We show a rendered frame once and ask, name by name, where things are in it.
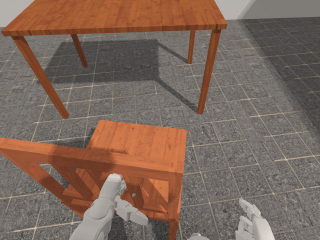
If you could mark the robot left hand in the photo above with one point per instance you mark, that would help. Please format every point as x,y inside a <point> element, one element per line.
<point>111,189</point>

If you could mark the robot right shin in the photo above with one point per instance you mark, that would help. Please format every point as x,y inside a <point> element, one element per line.
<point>196,234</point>

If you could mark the robot right hand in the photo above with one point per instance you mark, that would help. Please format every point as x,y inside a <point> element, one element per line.
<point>258,229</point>

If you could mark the table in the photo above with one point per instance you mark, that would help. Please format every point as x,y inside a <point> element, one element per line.
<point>72,17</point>

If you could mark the robot left forearm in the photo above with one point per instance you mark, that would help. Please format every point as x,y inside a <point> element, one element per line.
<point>97,221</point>

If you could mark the chair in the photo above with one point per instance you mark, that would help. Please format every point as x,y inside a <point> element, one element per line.
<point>149,158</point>

